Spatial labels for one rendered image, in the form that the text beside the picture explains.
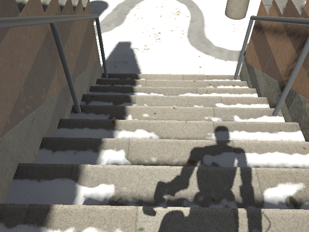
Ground stairs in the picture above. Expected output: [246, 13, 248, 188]
[4, 73, 309, 210]

